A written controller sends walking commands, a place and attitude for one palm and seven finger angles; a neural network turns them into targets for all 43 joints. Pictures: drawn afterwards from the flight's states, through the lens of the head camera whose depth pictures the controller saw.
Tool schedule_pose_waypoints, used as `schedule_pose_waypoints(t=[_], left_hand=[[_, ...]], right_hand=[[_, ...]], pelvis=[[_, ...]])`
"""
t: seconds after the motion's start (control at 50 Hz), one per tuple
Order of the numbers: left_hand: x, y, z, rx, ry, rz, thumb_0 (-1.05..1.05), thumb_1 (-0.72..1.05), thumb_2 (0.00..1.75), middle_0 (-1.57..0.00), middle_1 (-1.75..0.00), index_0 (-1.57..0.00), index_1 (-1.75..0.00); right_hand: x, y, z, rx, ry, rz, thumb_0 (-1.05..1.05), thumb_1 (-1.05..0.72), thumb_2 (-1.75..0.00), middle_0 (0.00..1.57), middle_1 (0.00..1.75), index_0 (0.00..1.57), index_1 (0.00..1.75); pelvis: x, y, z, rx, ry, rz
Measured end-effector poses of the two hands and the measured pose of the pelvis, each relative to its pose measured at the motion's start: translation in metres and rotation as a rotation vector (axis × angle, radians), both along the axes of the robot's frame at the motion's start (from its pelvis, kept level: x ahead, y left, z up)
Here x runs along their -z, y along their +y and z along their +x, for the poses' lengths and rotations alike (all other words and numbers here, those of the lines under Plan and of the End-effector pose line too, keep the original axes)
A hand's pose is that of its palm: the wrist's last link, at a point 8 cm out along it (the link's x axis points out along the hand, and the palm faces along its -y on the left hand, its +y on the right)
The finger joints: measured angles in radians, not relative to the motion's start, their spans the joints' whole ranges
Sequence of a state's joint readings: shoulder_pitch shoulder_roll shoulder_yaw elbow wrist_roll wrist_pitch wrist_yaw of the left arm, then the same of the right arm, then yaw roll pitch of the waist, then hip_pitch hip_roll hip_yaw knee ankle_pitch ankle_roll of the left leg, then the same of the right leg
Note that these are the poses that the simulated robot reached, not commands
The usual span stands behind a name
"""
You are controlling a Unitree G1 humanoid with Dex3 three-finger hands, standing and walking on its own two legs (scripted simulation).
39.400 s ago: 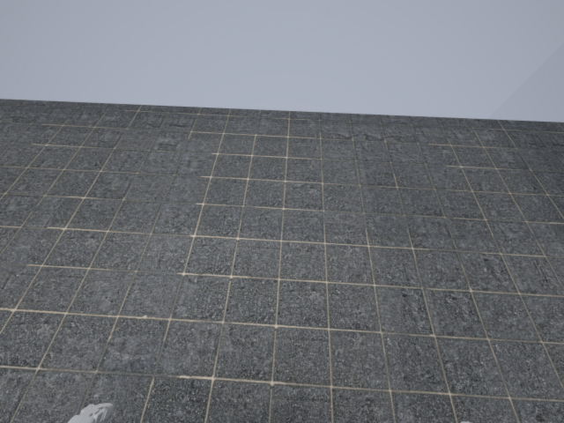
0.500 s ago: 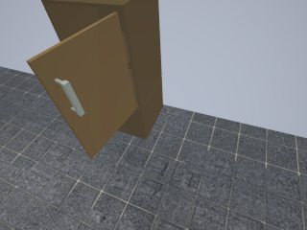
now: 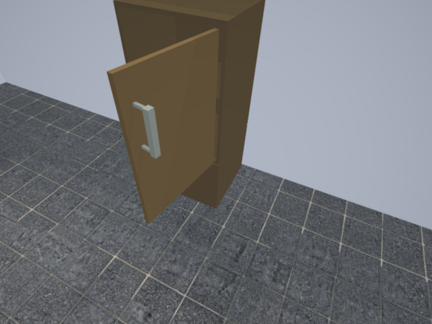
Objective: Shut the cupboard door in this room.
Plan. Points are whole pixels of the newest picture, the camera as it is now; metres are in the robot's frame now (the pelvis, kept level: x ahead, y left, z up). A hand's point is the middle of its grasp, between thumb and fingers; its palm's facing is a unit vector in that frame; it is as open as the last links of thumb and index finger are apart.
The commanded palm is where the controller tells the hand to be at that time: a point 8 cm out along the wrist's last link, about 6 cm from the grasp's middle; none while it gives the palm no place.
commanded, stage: look again from close up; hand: left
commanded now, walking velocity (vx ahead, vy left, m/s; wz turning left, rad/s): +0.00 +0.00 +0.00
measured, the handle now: (146, 130) +0.57 +0.25 +0.05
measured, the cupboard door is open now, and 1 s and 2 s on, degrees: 80 80 80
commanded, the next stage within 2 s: shuffle to correct the standing spot in 0.24 s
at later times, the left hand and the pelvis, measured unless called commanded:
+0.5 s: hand out of the picture -0.04 +0.17 -0.17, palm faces +0.03 -0.98 -0.18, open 7.4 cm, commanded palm none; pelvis -0.02 -0.01 +0.01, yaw +2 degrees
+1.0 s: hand out of the picture +0.03 +0.15 -0.18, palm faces +0.30 -0.94 -0.13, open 7.4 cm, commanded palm none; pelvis +0.07 -0.02 +0.00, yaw +17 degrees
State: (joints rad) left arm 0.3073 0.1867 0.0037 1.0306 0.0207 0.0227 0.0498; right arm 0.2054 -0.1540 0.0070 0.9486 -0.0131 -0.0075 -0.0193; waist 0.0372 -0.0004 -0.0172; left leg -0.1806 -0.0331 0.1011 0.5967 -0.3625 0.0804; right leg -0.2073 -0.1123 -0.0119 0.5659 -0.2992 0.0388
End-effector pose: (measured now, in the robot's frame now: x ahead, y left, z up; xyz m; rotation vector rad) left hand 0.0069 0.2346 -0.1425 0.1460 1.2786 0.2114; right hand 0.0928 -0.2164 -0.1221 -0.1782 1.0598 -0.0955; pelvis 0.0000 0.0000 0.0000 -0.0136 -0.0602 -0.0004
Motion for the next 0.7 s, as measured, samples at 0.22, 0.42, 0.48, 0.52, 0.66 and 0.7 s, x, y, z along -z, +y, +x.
schedule_pose_waypoints(t=[0.22, 0.42, 0.48, 0.52, 0.66, 0.7], left_hand=[[-0.004, 0.009, -0.024, 0.046, 0.042, -0.023, 0.01, 0.91, 0.9, -0.2, -0.3, -0.2, -0.3], [-0.006, -0.007, -0.055, 0.033, 0.138, -0.044, 0.01, 0.91, 0.9, -0.2, -0.3, -0.2, -0.3], [-0.006, -0.016, -0.056, 0.021, 0.143, -0.049, 0.01, 0.91, 0.9, -0.2, -0.3, -0.2, -0.3], [-0.006, -0.022, -0.054, 0.005, 0.134, -0.052, 0.01, 0.91, 0.9, -0.2, -0.3, -0.2, -0.3], [-0.005, -0.05, -0.047, -0.11, 0.06, -0.051, 0.01, 0.91, 0.9, -0.2, -0.3, -0.2, -0.3], [-0.003, -0.057, -0.051, -0.155, 0.05, -0.058, 0.01, 0.91, 0.9, -0.2, -0.3, -0.2, -0.3]], right_hand=[[-0.001, -0.003, -0.065, 0.064, 0.104, -0.033, -0.02, -0.93, -0.9, 0.21, 0.3, 0.21, 0.3], [0.007, -0.009, -0.143, 0.119, 0.323, -0.017, 0.0, -0.91, -0.9, 0.2, 0.3, 0.2, 0.3], [0.01, -0.011, -0.153, 0.121, 0.366, 0.003, 0.0, -0.91, -0.9, 0.2, 0.3, 0.2, 0.3], [0.012, -0.014, -0.155, 0.117, 0.387, 0.013, 0.0, -0.91, -0.9, 0.2, 0.3, 0.2, 0.3], [0.018, -0.036, -0.119, 0.03, 0.399, 0.016, 0.0, -0.91, -0.9, 0.2, 0.3, 0.21, 0.3], [0.015, -0.043, -0.092, -0.013, 0.374, -0.002, 0.0, -0.91, -0.9, 0.2, 0.3, 0.2, 0.3]], pelvis=[[-0.006, 0.014, -0.02, 0.016, 0.025, 0.013], [-0.009, 0.005, -0.022, 0.003, 0.031, 0.015], [-0.009, -0.002, -0.018, -0.019, 0.036, 0.01], [-0.008, -0.009, -0.014, -0.038, 0.04, 0.007], [-0.004, -0.031, 0.005, -0.125, 0.056, -0.004], [-0.004, -0.033, 0.011, -0.15, 0.058, -0.006]])
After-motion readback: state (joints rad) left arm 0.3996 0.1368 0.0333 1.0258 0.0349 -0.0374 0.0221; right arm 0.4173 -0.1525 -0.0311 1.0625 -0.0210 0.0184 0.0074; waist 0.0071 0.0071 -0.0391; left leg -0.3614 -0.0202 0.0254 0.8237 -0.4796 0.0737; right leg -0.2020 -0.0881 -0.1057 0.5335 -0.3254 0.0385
